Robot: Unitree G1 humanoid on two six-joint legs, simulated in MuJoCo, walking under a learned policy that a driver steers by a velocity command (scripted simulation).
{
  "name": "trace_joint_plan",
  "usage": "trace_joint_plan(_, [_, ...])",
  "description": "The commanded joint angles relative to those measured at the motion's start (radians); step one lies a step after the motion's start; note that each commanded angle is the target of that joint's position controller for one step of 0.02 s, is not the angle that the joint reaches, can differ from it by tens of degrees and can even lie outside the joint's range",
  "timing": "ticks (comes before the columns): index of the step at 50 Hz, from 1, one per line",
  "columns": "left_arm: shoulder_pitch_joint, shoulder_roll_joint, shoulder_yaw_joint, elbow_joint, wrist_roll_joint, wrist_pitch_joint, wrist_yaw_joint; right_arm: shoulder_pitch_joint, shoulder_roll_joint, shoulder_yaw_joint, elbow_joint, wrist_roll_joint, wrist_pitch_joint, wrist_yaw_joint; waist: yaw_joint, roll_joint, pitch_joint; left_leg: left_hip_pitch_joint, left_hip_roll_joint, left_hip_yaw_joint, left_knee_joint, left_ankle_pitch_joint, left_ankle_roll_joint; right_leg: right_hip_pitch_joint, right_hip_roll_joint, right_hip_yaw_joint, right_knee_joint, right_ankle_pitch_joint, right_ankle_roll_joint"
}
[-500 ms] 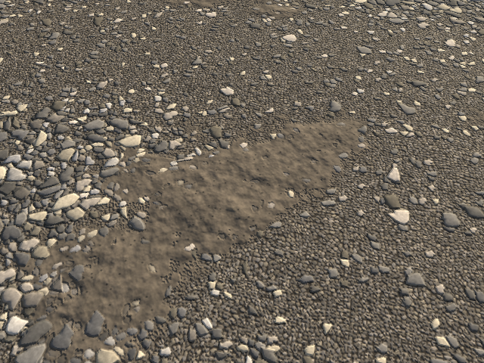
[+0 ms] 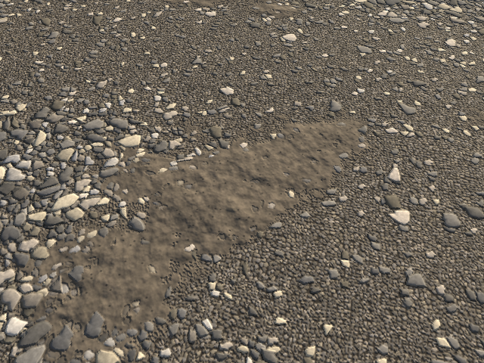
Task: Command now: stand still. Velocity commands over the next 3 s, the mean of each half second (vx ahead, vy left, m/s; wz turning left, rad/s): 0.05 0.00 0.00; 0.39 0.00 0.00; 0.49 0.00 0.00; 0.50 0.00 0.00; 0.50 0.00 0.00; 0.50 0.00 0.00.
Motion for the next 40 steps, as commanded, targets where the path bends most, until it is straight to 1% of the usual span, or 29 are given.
trace_joint_plan(1, [0.056, 0.092, 0.013, -0.016, 0.0, -0.004, 0.003, 0.057, -0.089, -0.014, -0.02, 0.0, -0.006, -0.002, 0.0, 0.006, 0.012, -0.042, 0.053, -0.056, -0.103, 0.119, 0.024, 0.013, -0.011, 0.008, -0.057, 0.141, -0.032])
trace_joint_plan(17, [0.069, 0.087, 0.013, -0.02, -0.001, -0.004, 0.005, 0.077, -0.084, -0.016, -0.027, 0.001, -0.006, -0.003, 0.0, 0.006, 0.015, -0.046, 0.052, -0.056, -0.1, 0.121, 0.023, 0.014, -0.011, 0.008, -0.054, 0.143, -0.03])
trace_joint_plan(18, [0.088, 0.076, 0.011, -0.01, -0.001, -0.003, 0.006, 0.097, -0.082, -0.016, -0.017, 0.001, -0.005, -0.004, -0.001, 0.015, -0.009, -0.035, 0.047, -0.055, -0.112, 0.008, 0.029, 0.022, 0.005, -0.012, -0.044, 0.051, -0.031])
trace_joint_plan(19, [0.089, 0.08, 0.014, -0.009, -0.007, -0.003, 0.006, 0.108, -0.108, -0.027, -0.015, 0.01, -0.001, -0.007, -0.009, 0.036, 0.004, -0.04, 0.05, -0.072, -0.126, -0.19, 0.05, -0.013, 0.039, -0.049, 0.006, -0.101, -0.039])
trace_joint_plan(20, [0.074, 0.083, 0.017, -0.021, -0.011, -0.007, 0.007, 0.118, -0.145, -0.039, -0.018, 0.019, 0.0, -0.009, -0.02, 0.078, 0.038, -0.056, 0.094, -0.141, -0.168, -0.397, 0.086, -0.085, 0.063, -0.08, 0.076, -0.231, -0.049])
trace_joint_plan(21, [0.035, 0.079, 0.017, -0.044, -0.011, -0.017, 0.004, 0.154, -0.173, -0.049, -0.019, 0.024, -0.004, -0.01, -0.042, 0.127, 0.076, -0.047, 0.186, -0.27, -0.245, -0.56, 0.137, -0.188, 0.065, -0.098, 0.175, -0.269, -0.056])
trace_joint_plan(22, [-0.003, 0.064, 0.012, -0.071, -0.014, -0.033, -0.003, 0.172, -0.21, -0.063, -0.02, 0.026, -0.013, -0.009, -0.055, 0.185, 0.112, -0.054, 0.304, -0.432, -0.32, -0.634, 0.2, -0.255, 0.037, -0.088, 0.298, -0.232, -0.069])
trace_joint_plan(23, [-0.041, 0.07, 0.014, -0.093, -0.021, -0.049, -0.012, 0.172, -0.215, -0.068, -0.027, 0.018, -0.028, -0.01, -0.063, 0.181, 0.15, -0.055, 0.377, -0.539, -0.369, -0.598, 0.247, -0.34, -0.009, -0.036, 0.414, -0.239, -0.084])
trace_joint_plan(24, [-0.061, 0.083, 0.02, -0.107, -0.027, -0.062, -0.019, 0.168, -0.202, -0.067, -0.034, 0.008, -0.044, -0.008, -0.061, 0.154, 0.161, -0.008, 0.412, -0.577, -0.381, -0.526, 0.262, -0.436, -0.045, 0.005, 0.516, -0.275, -0.095])
trace_joint_plan(25, [-0.047, 0.088, 0.025, -0.111, -0.032, -0.072, -0.025, 0.147, -0.189, -0.064, -0.044, 0.01, -0.058, -0.004, -0.04, 0.125, 0.147, 0.046, 0.41, -0.56, -0.365, -0.451, 0.249, -0.496, -0.077, 0.036, 0.546, -0.265, -0.107])
trace_joint_plan(26, [-0.038, 0.095, 0.029, -0.113, -0.034, -0.083, -0.031, 0.119, -0.174, -0.061, -0.057, 0.021, -0.066, -0.001, -0.025, 0.097, 0.125, 0.08, 0.381, -0.495, -0.352, -0.367, 0.217, -0.501, -0.096, 0.042, 0.491, -0.235, -0.114])
trace_joint_plan(27, [-0.05, 0.1, 0.033, -0.116, -0.029, -0.093, -0.035, 0.098, -0.166, -0.06, -0.067, 0.029, -0.068, 0.002, -0.025, 0.082, 0.102, 0.087, 0.337, -0.403, -0.343, -0.271, 0.179, -0.454, -0.095, 0.02, 0.387, -0.201, -0.114])
trace_joint_plan(28, [-0.058, 0.091, 0.033, -0.116, -0.027, -0.1, -0.037, 0.092, -0.176, -0.063, -0.07, 0.03, -0.065, 0.004, -0.025, 0.087, 0.076, 0.062, 0.289, -0.319, -0.327, -0.198, 0.155, -0.367, -0.072, -0.019, 0.303, -0.17, -0.107])
trace_joint_plan(29, [-0.049, 0.078, 0.032, -0.112, -0.027, -0.104, -0.041, 0.091, -0.193, -0.067, -0.07, 0.03, -0.061, 0.006, -0.017, 0.103, 0.058, 0.01, 0.252, -0.252, -0.309, -0.166, 0.146, -0.263, -0.043, -0.06, 0.233, -0.146, -0.097])
trace_joint_plan(30, [-0.021, 0.068, 0.032, -0.101, -0.027, -0.104, -0.046, 0.09, -0.206, -0.07, -0.069, 0.034, -0.056, 0.008, 0.002, 0.11, 0.047, -0.052, 0.225, -0.202, -0.281, -0.172, 0.142, -0.155, -0.011, -0.102, 0.161, -0.094, -0.087])
trace_joint_plan(31, [0.035, 0.067, 0.036, -0.079, -0.03, -0.103, -0.049, 0.087, -0.208, -0.07, -0.069, 0.041, -0.051, 0.009, 0.03, 0.104, 0.036, -0.128, 0.205, -0.17, -0.236, -0.196, 0.137, -0.031, 0.024, -0.139, 0.097, -0.014, -0.076])
trace_joint_plan(32, [0.113, 0.075, 0.044, -0.047, -0.028, -0.097, -0.049, 0.091, -0.203, -0.068, -0.072, 0.043, -0.05, 0.012, 0.057, 0.09, 0.019, -0.198, 0.188, -0.158, -0.185, -0.211, 0.132, 0.089, 0.055, -0.157, 0.075, 0.016, -0.067])
trace_joint_plan(33, [0.203, 0.092, 0.056, -0.019, -0.027, -0.091, -0.046, 0.068, -0.185, -0.061, -0.08, 0.039, -0.054, 0.014, 0.1, 0.064, 0.001, -0.26, 0.161, -0.133, -0.089, -0.169, 0.109, 0.195, 0.057, -0.14, 0.055, 0.008, -0.074])
trace_joint_plan(34, [0.325, 0.159, 0.075, -0.002, -0.022, -0.096, -0.041, 0.019, -0.12, -0.042, -0.105, 0.029, -0.061, 0.02, 0.154, -0.112, -0.021, -0.371, 0.081, -0.02, 0.253, -0.076, 0.048, 0.296, -0.122, 0.121, -0.089, -0.11, -0.133])
trace_joint_plan(35, [0.423, 0.272, 0.086, -0.005, -0.01, -0.108, -0.05, 0.024, -0.041, -0.026, -0.151, 0.02, -0.083, 0.019, 0.139, -0.342, -0.09, -0.59, -0.038, 0.0, 0.601, -0.267, 0.018, 0.423, -0.364, 0.62, -0.282, -0.22, -0.281])
trace_joint_plan(36, [0.379, 0.236, 0.069, -0.002, 0.01, -0.126, -0.059, 0.024, -0.083, -0.036, -0.159, 0.052, -0.099, 0.02, 0.1, -0.262, -0.074, -0.683, 0.007, -0.123, 0.789, -0.269, 0.049, 0.368, -0.433, 0.794, -0.342, -0.433, -0.349])
trace_joint_plan(37, [0.263, 0.174, 0.048, -0.04, 0.004, -0.138, -0.065, -0.03, -0.129, -0.043, -0.178, 0.063, -0.109, 0.026, 0.068, -0.157, 0.025, -0.757, 0.07, -0.139, 0.83, -0.159, 0.083, 0.295, -0.397, 0.679, -0.332, -0.456, -0.307])
trace_joint_plan(38, [0.173, 0.145, 0.033, -0.069, 0.003, -0.142, -0.072, -0.036, -0.14, -0.048, -0.173, 0.051, -0.112, 0.027, 0.037, -0.098, 0.052, -0.731, 0.11, -0.13, 0.798, -0.035, 0.093, 0.236, -0.336, 0.53, -0.329, -0.344, -0.257])
trace_joint_plan(39, [0.115, 0.138, 0.026, -0.09, 0.004, -0.14, -0.078, -0.028, -0.145, -0.056, -0.16, 0.032, -0.111, 0.023, 0.009, -0.072, 0.049, -0.672, 0.134, -0.124, 0.723, 0.048, 0.091, 0.182, -0.285, 0.41, -0.336, -0.199, -0.218])
trace_joint_plan(40, [0.108, 0.115, 0.019, -0.096, 0.005, -0.135, -0.079, -0.024, -0.158, -0.065, -0.154, 0.024, -0.105, 0.024, -0.002, -0.085, 0.045, -0.615, 0.15, -0.113, 0.657, 0.098, 0.081, 0.155, -0.241, 0.309, -0.345, -0.072, -0.189])
Next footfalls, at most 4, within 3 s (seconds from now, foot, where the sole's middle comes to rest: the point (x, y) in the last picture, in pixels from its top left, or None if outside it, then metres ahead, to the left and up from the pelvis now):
0.68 right None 0.13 -0.16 -0.78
1.20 left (236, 358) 0.52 0.05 -0.78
1.72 right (318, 264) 0.81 -0.20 -0.78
2.28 left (243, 186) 1.13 0.03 -0.78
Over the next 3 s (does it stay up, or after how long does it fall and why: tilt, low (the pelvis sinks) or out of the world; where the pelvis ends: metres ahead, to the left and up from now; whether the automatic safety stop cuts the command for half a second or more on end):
stays up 1.35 -0.12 0.00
